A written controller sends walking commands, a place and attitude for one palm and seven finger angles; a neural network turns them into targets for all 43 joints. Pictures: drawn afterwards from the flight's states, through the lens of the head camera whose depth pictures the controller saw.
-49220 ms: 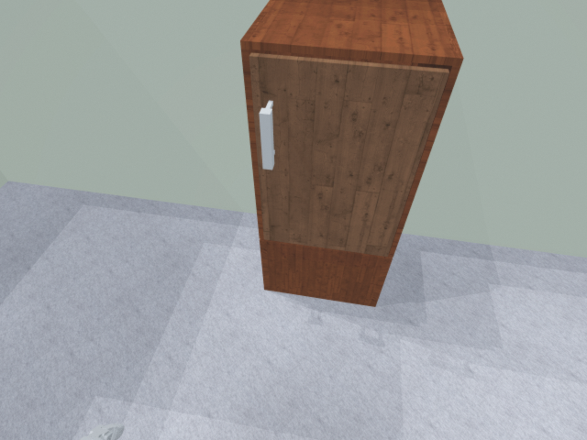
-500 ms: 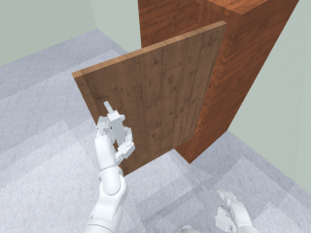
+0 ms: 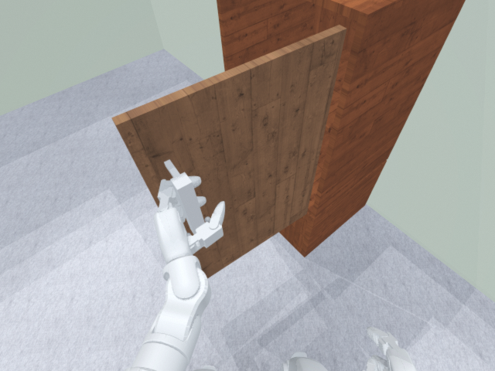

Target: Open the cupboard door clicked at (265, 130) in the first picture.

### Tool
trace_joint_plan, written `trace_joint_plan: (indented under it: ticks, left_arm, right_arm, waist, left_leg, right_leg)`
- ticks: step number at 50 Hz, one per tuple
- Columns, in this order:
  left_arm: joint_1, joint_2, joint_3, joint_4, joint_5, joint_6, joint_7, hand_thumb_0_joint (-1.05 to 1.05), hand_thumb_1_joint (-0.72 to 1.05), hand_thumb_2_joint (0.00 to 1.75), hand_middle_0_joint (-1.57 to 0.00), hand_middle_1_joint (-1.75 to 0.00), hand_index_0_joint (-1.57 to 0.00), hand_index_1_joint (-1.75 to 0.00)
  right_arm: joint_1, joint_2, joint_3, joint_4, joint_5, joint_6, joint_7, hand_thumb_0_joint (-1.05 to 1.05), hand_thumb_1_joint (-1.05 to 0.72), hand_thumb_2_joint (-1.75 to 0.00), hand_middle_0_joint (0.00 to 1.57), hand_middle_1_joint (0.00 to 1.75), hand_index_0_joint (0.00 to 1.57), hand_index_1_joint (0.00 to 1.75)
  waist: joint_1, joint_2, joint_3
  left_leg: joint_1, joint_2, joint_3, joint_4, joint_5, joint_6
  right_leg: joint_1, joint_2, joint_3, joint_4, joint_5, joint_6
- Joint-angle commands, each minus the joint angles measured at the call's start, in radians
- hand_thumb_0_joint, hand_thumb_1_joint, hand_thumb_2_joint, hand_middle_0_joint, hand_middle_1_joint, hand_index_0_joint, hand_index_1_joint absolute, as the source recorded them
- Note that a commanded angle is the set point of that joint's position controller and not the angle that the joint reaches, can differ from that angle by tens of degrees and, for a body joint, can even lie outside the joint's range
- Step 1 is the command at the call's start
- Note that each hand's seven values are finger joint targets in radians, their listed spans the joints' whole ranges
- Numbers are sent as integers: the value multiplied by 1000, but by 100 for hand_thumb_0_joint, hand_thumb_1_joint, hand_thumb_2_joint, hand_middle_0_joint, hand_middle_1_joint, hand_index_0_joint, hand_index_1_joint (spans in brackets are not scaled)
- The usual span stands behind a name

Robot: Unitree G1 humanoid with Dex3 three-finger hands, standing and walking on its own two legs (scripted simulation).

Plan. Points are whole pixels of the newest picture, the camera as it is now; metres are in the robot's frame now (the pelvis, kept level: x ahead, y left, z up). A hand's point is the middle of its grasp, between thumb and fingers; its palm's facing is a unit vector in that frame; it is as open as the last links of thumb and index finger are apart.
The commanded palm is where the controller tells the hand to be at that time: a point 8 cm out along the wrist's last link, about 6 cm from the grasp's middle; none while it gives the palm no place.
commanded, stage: open thumb and fingers to let go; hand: left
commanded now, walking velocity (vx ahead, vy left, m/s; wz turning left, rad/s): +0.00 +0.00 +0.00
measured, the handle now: (185, 199) +0.38 +0.12 +0.05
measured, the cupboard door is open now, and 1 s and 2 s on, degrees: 85 86 86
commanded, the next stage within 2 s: slide the hand sideways off the handle in 0.52 s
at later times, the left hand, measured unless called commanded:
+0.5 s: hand (205, 219) +0.35 +0.08 +0.05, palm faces +0.31 -0.95 -0.01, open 14.7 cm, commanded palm +0.31 +0.13 +0.05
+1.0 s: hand (195, 241) +0.31 +0.09 +0.06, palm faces -0.14 -0.99 +0.05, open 16.1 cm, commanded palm +0.28 +0.15 +0.05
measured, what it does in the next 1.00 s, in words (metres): shifts its weight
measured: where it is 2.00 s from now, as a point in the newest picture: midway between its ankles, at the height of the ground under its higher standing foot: outside the picture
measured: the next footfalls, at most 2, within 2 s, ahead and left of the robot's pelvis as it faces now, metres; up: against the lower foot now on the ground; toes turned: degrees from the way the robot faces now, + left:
none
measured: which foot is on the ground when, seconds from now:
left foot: down 0.00-1.00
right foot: down 0.00-1.00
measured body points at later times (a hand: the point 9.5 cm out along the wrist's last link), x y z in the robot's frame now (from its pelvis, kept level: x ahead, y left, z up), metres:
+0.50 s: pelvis -0.01 +0.03 +0.00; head +0.03 +0.01 +0.44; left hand +0.32 +0.13 +0.06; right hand +0.13 -0.20 -0.12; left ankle -0.01 +0.14 -0.69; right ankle +0.05 -0.07 -0.69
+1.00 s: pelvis -0.01 +0.05 +0.00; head +0.04 +0.04 +0.45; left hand +0.31 +0.14 +0.06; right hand +0.13 -0.19 -0.10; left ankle -0.01 +0.15 -0.69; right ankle +0.05 -0.07 -0.69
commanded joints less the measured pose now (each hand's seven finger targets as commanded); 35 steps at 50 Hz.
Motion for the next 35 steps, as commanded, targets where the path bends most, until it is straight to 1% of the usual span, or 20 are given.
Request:
trace_joint_plan:
  ticks: [1,4,5,6,7,10,11,13,14,15,17,22,25,26,28,31,32,33,34,35]
  left_arm:
    - [-280,-3,-8,-181,21,-85,5,0,-22,42,-32,-123,-32,-123]
    - [-277,7,9,-141,24,-85,15,0,-43,33,-30,-121,-30,-121]
    - [-300,7,8,-133,24,-86,18,0,-50,30,-30,-120,-30,-120]
    - [-329,17,13,-129,29,-88,21,0,-50,30,-30,-120,-30,-120]
    - [-353,11,9,-125,33,-91,26,0,-50,30,-30,-120,-30,-120]
    - [-389,-15,-13,-105,41,-97,36,0,-50,30,-27,-105,-27,-105]
    - [-403,5,7,-105,40,-102,40,0,-50,30,-27,-100,-27,-100]
    - [-407,-14,-4,-91,39,-104,44,0,-50,30,-25,-90,-25,-90]
    - [-406,-6,6,-87,41,-106,45,0,-50,30,-24,-85,-24,-85]
    - [-413,-27,-13,-88,41,-107,45,0,-50,30,-23,-80,-23,-80]
    - [-416,-24,-7,-84,44,-108,48,0,-50,30,-22,-70,-22,-70]
    - [-430,-29,-10,-67,53,-98,66,0,-50,30,-18,-45,-18,-45]
    - [-424,-59,-26,-68,53,-90,77,0,-50,30,-15,-30,-15,-30]
    - [-433,-65,-33,-83,52,-90,79,0,-50,30,-15,-30,-15,-30]
    - [-431,-62,-26,-81,44,-85,83,0,-50,30,-15,-30,-15,-30]
    - [-444,-66,-31,-81,44,-82,82,0,-50,30,-15,-30,-15,-30]
    - [-387,15,-235,-93,168,-113,-128,0,-50,30,-15,-30,-15,-30]
    - [-421,95,-147,-138,133,-151,-237,0,-50,30,-15,-30,-15,-30]
    - [-426,133,-133,-173,118,-176,-307,0,-50,30,-15,-30,-15,-30]
    - [-421,129,-150,-197,105,-187,-368,0,-50,30,-15,-30,-15,-30]
  right_arm:
    - [-66,-69,-17,-147,5,-62,-5,0,-90,-90,20,30,20,30]
    - [-65,-75,-16,-149,5,-63,-2,0,-90,-90,20,30,20,30]
    - [-72,-74,-15,-148,6,-64,-2,0,-90,-90,20,30,20,30]
    - [-74,-73,-14,-146,7,-63,-3,0,-90,-90,20,30,20,30]
    - [-73,-73,-15,-145,5,-64,-5,0,-90,-90,20,30,20,30]
    - [-76,-72,-13,-145,2,-67,-3,0,-90,-90,20,30,20,30]
    - [-72,-74,-13,-144,2,-68,-4,0,-90,-90,20,30,20,30]
    - [-67,-73,-12,-144,-1,-69,-2,0,-90,-90,20,30,20,30]
    - [-65,-76,-15,-144,-1,-70,-2,0,-90,-90,20,30,20,30]
    - [-64,-74,-13,-144,-3,-71,0,0,-90,-90,20,30,20,30]
    - [-59,-76,-14,-143,-5,-69,3,0,-90,-90,20,30,20,30]
    - [-56,-78,-14,-144,-5,-61,4,0,-90,-90,20,30,20,30]
    - [-56,-75,-12,-147,-5,-59,6,0,-90,-90,20,30,20,30]
    - [-54,-77,-13,-148,-6,-59,9,0,-90,-90,20,30,20,30]
    - [-57,-78,-13,-149,-7,-58,8,0,-90,-90,20,30,20,30]
    - [-60,-76,-10,-145,-5,-54,7,0,-90,-90,20,30,20,30]
    - [12,-108,-12,-116,-1,-50,4,0,-90,-90,20,30,20,30]
    - [23,-111,-19,-144,13,-54,-1,0,-90,-90,20,30,20,30]
    - [24,-115,-20,-156,15,-51,-6,0,-90,-90,20,30,20,30]
    - [11,-108,-18,-164,23,-53,-10,0,-90,-90,20,30,20,30]
  waist:
    - [-9,-150,-290]
    - [-4,-171,-266]
    - [-10,-170,-254]
    - [-10,-152,-241]
    - [-16,-158,-249]
    - [-19,-132,-238]
    - [-16,-130,-254]
    - [-17,-131,-267]
    - [-14,-134,-281]
    - [-15,-114,-285]
    - [-10,-98,-301]
    - [-14,-121,-283]
    - [-12,-115,-272]
    - [-12,-108,-287]
    - [-11,-134,-289]
    - [-12,-109,-281]
    - [-87,-167,-252]
    - [-61,-134,-305]
    - [-44,-99,-362]
    - [-34,-57,-364]
  left_leg:
    - [-69,-27,31,-72,112,39]
    - [-84,-29,31,-79,91,40]
    - [-90,-28,34,-78,75,42]
    - [-93,-29,33,-79,61,41]
    - [-85,-29,34,-80,54,43]
    - [-73,-27,33,-85,46,44]
    - [-73,-27,31,-84,50,44]
    - [-63,-26,30,-90,63,44]
    - [-57,-24,26,-92,70,43]
    - [-50,-22,28,-94,81,43]
    - [-45,-21,28,-95,94,42]
    - [-40,-15,22,-101,110,38]
    - [-34,-14,18,-107,120,36]
    - [-23,-13,16,-106,128,35]
    - [-28,-12,17,-106,121,35]
    - [-21,-12,15,-110,117,33]
    - [4,-4,12,-86,135,50]
    - [-5,-8,12,-82,162,53]
    - [9,-11,15,-79,191,54]
    - [26,-12,15,-84,192,50]
  right_leg:
    - [364,-66,184,-219,100,72]
    - [355,-62,182,-231,45,68]
    - [340,-65,187,-239,13,71]
    - [327,-65,191,-244,-23,67]
    - [320,-63,186,-244,-41,67]
    - [283,-53,160,-231,-58,61]
    - [286,-51,155,-222,-51,59]
    - [284,-44,133,-205,-21,58]
    - [281,-37,119,-193,-5,54]
    - [274,-34,108,-178,20,54]
    - [268,-29,95,-160,45,51]
    - [249,-22,76,-147,61,48]
    - [237,-17,64,-140,65,45]
    - [231,-15,58,-132,72,43]
    - [233,-15,58,-135,62,45]
    - [223,-13,55,-133,57,43]
    - [216,-18,79,-120,148,42]
    - [250,-28,84,-104,200,36]
    - [289,-30,92,-83,242,31]
    - [286,-30,90,-82,244,30]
